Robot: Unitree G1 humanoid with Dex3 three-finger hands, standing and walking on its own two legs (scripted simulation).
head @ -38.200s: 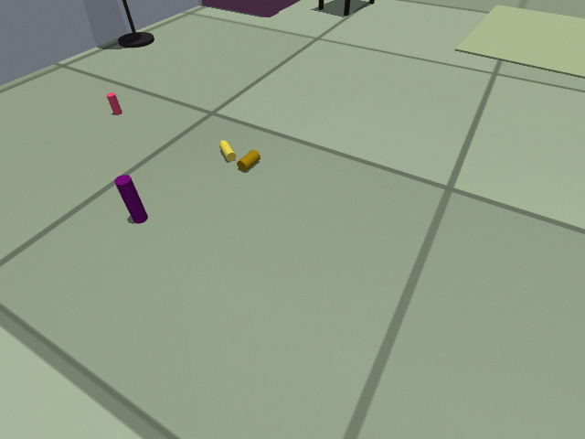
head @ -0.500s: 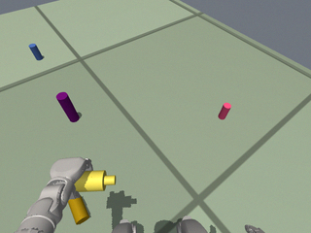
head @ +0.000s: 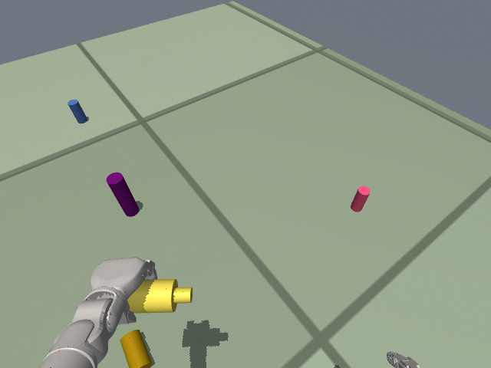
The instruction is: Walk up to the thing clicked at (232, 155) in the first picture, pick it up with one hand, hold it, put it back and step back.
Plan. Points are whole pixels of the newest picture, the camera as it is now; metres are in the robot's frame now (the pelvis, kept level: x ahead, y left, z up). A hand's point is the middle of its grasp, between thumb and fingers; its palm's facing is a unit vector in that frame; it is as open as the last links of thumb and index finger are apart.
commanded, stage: hold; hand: left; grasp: from above
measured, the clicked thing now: (148, 296) +0.30 +0.20 -0.10
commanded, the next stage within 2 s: crouch in 1.80 s
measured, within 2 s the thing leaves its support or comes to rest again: neither
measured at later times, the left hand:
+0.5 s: hand (126, 287) +0.30 +0.22 -0.05, palm faces -0.50 -0.02 -0.87, open 8.8 cm
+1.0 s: hand (122, 286) +0.30 +0.22 -0.03, palm faces -0.50 -0.01 -0.87, open 8.8 cm
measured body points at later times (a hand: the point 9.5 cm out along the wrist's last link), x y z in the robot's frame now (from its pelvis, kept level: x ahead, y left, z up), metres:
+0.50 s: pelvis +0.01 +0.00 +0.02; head +0.04 -0.01 +0.47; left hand +0.32 +0.22 +0.00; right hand +0.13 -0.27 -0.10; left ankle +0.03 +0.11 -0.71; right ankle +0.02 -0.14 -0.71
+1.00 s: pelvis +0.01 +0.00 +0.02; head +0.03 -0.01 +0.47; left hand +0.32 +0.22 +0.02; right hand +0.14 -0.27 -0.09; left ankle +0.03 +0.11 -0.71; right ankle +0.02 -0.14 -0.71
